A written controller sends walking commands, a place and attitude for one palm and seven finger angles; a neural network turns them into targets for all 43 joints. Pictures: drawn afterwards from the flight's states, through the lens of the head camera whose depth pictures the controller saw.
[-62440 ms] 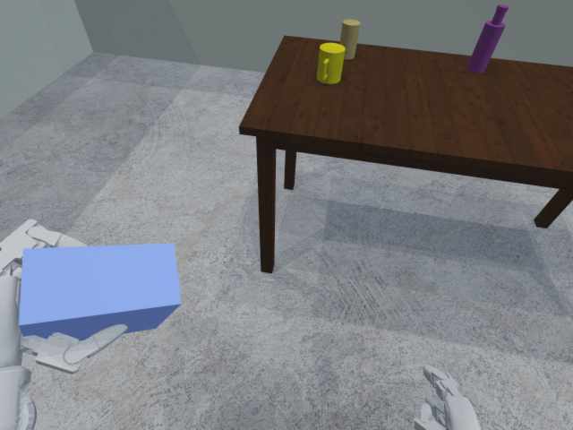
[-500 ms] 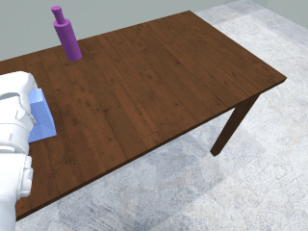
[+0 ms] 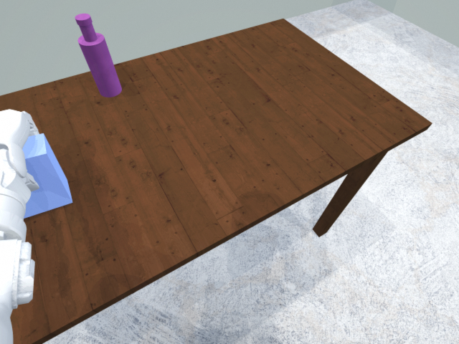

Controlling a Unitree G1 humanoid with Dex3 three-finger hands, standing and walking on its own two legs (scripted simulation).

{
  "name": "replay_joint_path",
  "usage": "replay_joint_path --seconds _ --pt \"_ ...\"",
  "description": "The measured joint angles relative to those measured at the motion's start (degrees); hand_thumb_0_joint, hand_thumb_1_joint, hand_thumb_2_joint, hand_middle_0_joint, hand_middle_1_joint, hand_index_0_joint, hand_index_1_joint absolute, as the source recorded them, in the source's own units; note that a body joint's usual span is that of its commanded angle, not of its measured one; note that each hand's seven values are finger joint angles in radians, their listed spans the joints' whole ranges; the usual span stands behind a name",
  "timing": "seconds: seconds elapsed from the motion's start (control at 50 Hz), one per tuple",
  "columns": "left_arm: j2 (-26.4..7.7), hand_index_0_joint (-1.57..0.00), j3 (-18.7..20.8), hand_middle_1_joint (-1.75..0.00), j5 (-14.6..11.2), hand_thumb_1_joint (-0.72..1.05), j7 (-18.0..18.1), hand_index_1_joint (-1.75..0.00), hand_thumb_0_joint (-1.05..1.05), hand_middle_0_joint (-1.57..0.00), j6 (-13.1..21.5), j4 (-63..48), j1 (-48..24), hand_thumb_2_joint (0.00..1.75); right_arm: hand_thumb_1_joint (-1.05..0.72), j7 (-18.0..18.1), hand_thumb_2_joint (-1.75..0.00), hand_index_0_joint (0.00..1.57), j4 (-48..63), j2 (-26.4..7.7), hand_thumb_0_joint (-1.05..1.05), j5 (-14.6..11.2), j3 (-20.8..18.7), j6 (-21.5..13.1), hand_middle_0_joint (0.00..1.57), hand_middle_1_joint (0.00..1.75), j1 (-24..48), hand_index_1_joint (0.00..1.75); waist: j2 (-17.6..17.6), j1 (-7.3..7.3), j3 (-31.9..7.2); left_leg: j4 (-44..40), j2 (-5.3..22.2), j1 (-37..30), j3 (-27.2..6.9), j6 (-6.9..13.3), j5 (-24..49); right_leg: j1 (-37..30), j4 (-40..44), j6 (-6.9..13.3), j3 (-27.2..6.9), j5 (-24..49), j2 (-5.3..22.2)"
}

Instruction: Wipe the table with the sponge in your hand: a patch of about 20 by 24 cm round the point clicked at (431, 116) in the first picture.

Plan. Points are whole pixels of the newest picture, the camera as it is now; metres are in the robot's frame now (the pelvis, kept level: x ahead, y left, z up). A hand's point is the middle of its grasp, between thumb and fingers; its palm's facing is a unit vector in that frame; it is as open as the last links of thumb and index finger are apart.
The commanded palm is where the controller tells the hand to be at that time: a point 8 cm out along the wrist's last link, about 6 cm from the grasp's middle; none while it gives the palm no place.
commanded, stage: slide back across to the first lane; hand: left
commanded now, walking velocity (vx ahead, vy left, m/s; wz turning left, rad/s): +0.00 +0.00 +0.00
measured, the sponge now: (27, 187) +0.40 +0.38 +0.02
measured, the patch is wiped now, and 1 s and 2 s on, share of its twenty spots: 1.00 1.00 1.00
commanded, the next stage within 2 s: wipe back along the first lane in 0.24 s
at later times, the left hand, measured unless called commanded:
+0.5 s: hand out of the picture +0.39 +0.41 +0.08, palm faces -0.08 -0.03 -1.00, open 10.5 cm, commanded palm +0.36 +0.40 +0.12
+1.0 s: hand out of the picture +0.35 +0.39 +0.08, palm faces -0.03 -0.03 -1.00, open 10.5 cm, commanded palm +0.31 +0.37 +0.11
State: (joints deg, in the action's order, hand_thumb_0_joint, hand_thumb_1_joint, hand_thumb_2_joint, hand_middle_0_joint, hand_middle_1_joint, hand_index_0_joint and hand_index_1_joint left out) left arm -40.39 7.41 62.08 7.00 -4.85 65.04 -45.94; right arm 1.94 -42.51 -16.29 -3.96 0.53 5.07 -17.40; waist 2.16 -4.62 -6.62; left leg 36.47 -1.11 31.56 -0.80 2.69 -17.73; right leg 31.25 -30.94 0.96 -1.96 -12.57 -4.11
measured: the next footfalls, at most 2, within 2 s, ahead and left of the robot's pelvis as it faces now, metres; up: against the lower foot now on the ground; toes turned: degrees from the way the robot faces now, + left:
none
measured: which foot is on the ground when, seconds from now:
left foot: down 0.00-1.00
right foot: down 0.00-1.00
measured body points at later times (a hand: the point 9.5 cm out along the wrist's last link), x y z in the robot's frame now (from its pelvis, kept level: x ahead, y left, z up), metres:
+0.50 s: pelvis +0.03 +0.02 +0.01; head +0.07 +0.02 +0.45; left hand +0.39 +0.41 +0.13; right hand +0.15 -0.25 -0.11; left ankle -0.01 +0.09 -0.73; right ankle +0.02 -0.11 -0.73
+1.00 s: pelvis +0.02 +0.02 +0.01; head +0.04 +0.02 +0.46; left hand +0.34 +0.39 +0.13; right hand +0.19 -0.22 -0.10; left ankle -0.01 +0.09 -0.73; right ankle +0.02 -0.11 -0.73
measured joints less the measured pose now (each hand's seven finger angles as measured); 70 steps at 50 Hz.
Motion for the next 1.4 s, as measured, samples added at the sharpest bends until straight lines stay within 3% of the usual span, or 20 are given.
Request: replay_joint_path --seconds 0.22,0.42,0.78,1.04,1.4 --pt "-0.6 -0.73 2.2 -1.33 -0.6 -0.58 -1.6 -1.41 0.01 -0.75 2.8 -4.8 4.8 1.04 -0.91 -0.5 -0.9 0.2 1.8 -0.5 0.01 0.1 -0.7 1.6 0.2 0.3 2.5 0.3 -0.2 2.03 -0.1 -1.9 -0.4 -3.2 -0.2 0.5 -0.6 -3.5 2.3 -0.4 0.0 -0.6 0.4" --pt "0.3 -0.71 2.0 -1.34 -2.2 -0.56 -2.0 -1.43 0.01 -0.73 3.6 -10.5 10.0 1.03 -0.91 -0.8 -0.9 0.2 2.3 -0.3 0.01 0.0 -1.1 2.7 0.2 0.3 4.0 0.3 -0.1 3.95 0.1 -2.7 -1.1 -5.5 -0.7 1.1 -1.1 -6.2 3.5 -0.8 0.5 -1.2 1.1" --pt "5.8 -0.66 -3.4 -1.38 -6.2 -0.52 -1.4 -1.47 0.0 -0.68 -4.7 -27.3 21.4 1.01 -0.91 -1.3 -0.9 0.2 3.6 0.7 0.01 -0.4 -0.2 3.1 0.2 0.3 6.1 0.3 1.0 5.94 0.5 -4.5 -2.4 -9.9 -1.2 1.8 -0.4 -10.8 4.8 -1.2 0.9 -1.2 2.4" --pt "7.6 -0.65 -4.8 -1.39 -6.1 -0.51 -1.5 -1.48 0.0 -0.67 -7.0 -31.5 24.6 1.0 -0.91 -1.0 -0.9 0.2 4.7 0.7 0.01 -0.3 0.3 2.3 0.2 0.3 7.6 0.3 1.2 6.78 1.1 -4.5 -2.4 -11.1 -1.4 1.5 -0.1 -11.7 4.2 -0.9 1.1 -1.3 2.4" --pt "10.0 -0.64 -4.6 -1.39 -7.8 -0.5 -1.2 -1.48 0.0 -0.66 -10.8 -42.8 34.6 1.0 -0.91 -0.8 -0.9 0.2 4.1 0.3 0.01 -0.1 0.4 0.9 0.2 0.3 9.2 0.29 2.2 7.77 1.5 -5.5 -2.0 -14.2 -1.5 0.9 -0.4 -14.2 4.2 -0.6 1.1 -1.9 2.0"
